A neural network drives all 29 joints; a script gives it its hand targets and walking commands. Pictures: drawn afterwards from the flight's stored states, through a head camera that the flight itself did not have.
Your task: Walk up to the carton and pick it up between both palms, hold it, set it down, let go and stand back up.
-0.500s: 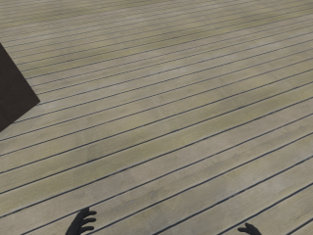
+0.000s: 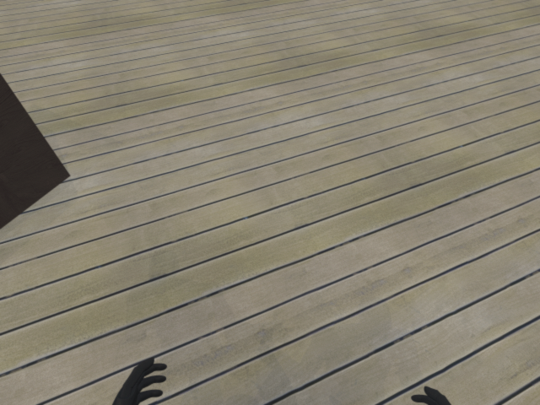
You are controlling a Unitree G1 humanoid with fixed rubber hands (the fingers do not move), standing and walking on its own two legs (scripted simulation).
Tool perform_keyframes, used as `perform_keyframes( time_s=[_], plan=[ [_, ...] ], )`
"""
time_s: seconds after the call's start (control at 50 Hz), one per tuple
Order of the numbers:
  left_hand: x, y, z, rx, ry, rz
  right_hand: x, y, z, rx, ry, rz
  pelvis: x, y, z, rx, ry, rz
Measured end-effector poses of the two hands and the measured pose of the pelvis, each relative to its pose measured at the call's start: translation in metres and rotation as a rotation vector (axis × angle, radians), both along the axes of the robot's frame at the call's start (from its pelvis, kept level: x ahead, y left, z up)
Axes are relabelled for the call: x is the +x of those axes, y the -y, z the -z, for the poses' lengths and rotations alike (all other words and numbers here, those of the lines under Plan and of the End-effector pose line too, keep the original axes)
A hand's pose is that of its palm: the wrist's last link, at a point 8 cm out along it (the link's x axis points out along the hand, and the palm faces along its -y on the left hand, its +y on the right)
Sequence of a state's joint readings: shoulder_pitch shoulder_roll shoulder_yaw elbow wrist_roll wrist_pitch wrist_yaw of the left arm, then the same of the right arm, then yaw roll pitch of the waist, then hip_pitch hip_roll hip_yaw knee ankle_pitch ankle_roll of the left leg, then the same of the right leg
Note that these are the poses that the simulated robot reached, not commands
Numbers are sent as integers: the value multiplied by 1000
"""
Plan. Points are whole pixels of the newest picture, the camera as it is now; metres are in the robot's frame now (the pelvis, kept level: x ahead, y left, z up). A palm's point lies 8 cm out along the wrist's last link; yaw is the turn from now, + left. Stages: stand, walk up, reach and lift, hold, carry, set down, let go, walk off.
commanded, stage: stand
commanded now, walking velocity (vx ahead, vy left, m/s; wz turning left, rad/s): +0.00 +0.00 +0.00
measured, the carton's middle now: out of the picture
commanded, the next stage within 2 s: walk up in 1.46 s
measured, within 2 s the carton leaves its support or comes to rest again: neither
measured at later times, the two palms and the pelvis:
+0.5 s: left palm out of the picture +0.12 +0.23 -0.09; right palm out of the picture +0.09 -0.26 -0.11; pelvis -0.01 +0.00 +0.00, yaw +0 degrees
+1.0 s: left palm out of the picture +0.09 +0.23 -0.10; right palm out of the picture +0.06 -0.26 -0.12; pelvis -0.03 +0.00 +0.00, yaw +0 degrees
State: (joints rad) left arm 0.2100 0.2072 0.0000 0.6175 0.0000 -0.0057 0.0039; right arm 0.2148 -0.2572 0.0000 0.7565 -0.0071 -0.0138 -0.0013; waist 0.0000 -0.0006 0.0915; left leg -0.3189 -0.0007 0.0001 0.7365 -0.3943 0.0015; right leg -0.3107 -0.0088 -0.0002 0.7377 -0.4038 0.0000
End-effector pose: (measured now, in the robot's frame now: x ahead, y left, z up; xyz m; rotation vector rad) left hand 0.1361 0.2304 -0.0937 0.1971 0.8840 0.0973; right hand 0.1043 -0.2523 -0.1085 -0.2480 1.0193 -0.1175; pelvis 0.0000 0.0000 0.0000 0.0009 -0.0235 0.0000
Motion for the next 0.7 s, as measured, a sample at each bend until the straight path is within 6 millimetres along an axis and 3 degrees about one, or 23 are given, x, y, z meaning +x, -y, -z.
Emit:
perform_keyframes(
  time_s=[0.34, 0.7],
  plan=[
    [-5, -1, 0, 0, 5, -4, -5, 3, -1, -6, 6, 3, -4, 0, 0, 0, 5, 0],
    [-25, -2, 4, -1, -14, -12, -26, 4, 3, -7, -16, 14, -17, 0, 0, -1, 24, 0]
  ],
)
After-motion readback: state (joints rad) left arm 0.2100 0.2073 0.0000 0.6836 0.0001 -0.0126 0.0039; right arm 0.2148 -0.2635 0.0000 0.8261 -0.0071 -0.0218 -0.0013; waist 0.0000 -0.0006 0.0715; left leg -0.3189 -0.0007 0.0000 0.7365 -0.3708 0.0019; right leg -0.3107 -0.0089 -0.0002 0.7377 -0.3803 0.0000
